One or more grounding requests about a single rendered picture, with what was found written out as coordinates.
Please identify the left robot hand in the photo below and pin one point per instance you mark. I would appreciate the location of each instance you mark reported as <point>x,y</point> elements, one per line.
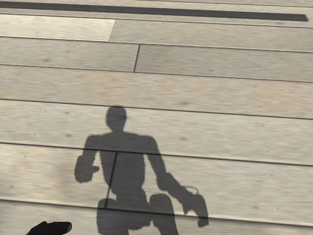
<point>52,228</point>

